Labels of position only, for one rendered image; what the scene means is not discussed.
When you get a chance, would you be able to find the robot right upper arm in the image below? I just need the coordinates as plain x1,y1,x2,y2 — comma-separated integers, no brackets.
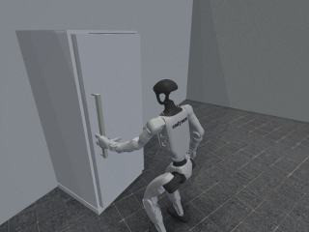
179,104,205,139

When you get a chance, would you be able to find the left robot thigh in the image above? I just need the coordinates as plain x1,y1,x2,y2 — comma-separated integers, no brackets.
143,172,182,206

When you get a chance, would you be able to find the right robot forearm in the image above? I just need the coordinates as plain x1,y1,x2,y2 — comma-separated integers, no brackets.
189,135,204,153

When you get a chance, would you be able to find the robot left hand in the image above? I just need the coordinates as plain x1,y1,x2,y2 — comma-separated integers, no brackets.
95,132,122,149

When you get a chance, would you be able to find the left robot forearm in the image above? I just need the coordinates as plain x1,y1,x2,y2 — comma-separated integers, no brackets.
106,140,138,154

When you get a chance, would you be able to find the handle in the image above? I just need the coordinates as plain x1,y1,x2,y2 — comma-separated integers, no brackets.
91,93,108,159

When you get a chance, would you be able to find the robot left upper arm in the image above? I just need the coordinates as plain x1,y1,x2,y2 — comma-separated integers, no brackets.
130,117,165,151

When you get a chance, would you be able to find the right robot shin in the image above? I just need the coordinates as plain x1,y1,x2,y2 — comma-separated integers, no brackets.
166,189,183,216

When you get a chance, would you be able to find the robot right hand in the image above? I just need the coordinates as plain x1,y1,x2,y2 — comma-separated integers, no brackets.
186,151,196,159

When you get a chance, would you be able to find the fridge door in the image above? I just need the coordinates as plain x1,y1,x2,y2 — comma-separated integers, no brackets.
70,34,144,208

